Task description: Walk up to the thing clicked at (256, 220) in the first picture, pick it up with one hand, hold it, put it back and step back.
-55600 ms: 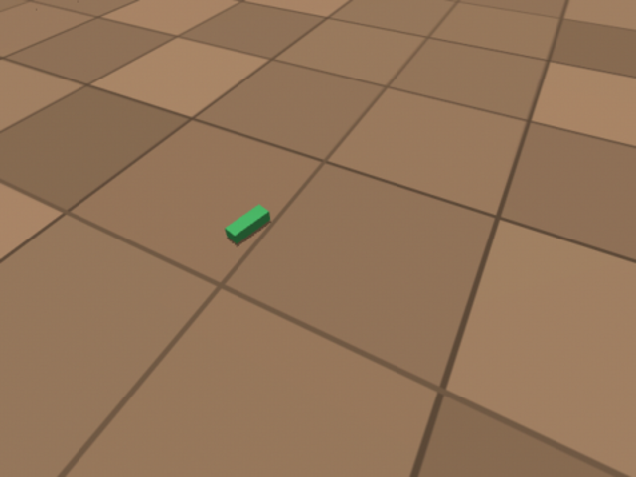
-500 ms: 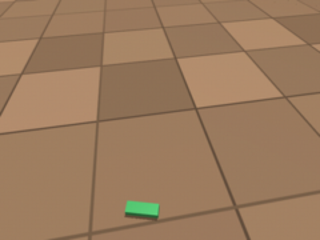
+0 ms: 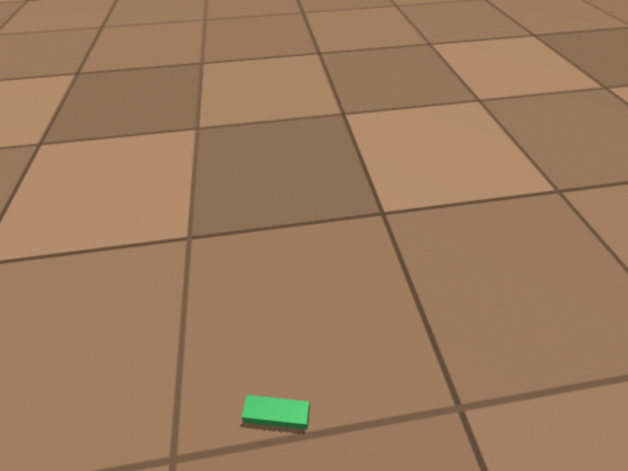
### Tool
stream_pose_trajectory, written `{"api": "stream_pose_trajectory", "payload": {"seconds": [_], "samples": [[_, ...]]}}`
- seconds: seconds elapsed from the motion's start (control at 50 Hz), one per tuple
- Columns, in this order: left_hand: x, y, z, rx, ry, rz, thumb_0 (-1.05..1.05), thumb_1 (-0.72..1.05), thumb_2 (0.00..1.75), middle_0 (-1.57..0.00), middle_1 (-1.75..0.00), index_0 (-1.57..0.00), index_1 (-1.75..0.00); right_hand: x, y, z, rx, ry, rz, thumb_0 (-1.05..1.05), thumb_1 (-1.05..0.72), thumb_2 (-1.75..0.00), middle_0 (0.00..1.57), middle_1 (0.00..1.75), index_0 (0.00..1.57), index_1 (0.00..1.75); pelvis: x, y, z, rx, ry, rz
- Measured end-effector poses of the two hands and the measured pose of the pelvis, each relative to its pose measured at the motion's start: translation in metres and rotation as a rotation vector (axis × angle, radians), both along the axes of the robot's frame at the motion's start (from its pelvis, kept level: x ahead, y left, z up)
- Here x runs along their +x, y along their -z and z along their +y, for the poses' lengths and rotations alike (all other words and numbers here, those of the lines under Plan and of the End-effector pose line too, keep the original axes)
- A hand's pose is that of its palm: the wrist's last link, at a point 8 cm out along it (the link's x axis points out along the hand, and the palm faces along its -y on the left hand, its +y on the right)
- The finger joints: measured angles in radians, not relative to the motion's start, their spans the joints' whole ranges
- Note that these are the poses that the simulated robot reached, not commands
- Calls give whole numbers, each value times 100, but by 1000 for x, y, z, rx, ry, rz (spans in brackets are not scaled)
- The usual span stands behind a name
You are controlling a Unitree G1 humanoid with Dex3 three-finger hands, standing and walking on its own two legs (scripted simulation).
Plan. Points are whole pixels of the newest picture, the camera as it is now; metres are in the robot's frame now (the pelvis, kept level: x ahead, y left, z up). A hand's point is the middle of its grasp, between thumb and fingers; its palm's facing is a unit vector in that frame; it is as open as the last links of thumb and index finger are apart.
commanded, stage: stand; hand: left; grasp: from above
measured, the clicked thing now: (276, 412) +0.43 +0.15 -0.76
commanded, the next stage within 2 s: step back in 0.34 s
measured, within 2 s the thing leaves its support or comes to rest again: neither
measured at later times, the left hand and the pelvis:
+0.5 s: hand out of the picture +0.07 +0.27 -0.16, palm faces +0.02 -0.93 -0.37, open 7.4 cm; pelvis -0.03 +0.01 -0.01, yaw +0 degrees
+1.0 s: hand out of the picture +0.01 +0.34 -0.18, palm faces -0.08 -0.92 -0.37, open 7.4 cm; pelvis -0.11 +0.09 -0.02, yaw -3 degrees
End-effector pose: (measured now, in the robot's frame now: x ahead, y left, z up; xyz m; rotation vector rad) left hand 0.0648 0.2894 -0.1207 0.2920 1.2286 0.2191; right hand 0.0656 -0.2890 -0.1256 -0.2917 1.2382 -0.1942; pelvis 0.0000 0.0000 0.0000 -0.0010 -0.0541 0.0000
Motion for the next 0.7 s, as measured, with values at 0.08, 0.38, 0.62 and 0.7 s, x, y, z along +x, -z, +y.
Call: {"api": "stream_pose_trajectory", "payload": {"seconds": [0.08, 0.38, 0.62, 0.7], "samples": [[-1, 0, 0, 1, 1, 4, 1, 90, 90, -20, -30, -20, -30, -1, 0, -1, -1, 0, 5, 1, -91, -90, 20, 30, 21, 30, 0, 0, -1, 0, 0, 2], [-3, -1, 2, 4, -13, -8, 1, 90, 90, -20, -30, -20, -30, -2, 1, -5, 0, -1, 0, 1, -91, -90, 20, 30, 21, 30, -4, 2, -2, -4, -3, 4], [4, 14, 57, 48, 34, -55, 1, 90, 90, -20, -30, -21, -30, -39, -3, 0, -95, 11, 35, 1, -91, -90, 20, 30, 20, 30, -43, 20, 37, -5, -18, 25], [15, 27, 78, 31, 36, -104, 1, 90, 90, -20, -30, -20, -30, -65, -2, 20, -133, -1, 79, 1, -91, -90, 20, 30, 20, 30, -58, 28, 57, 6, -16, 17]]}}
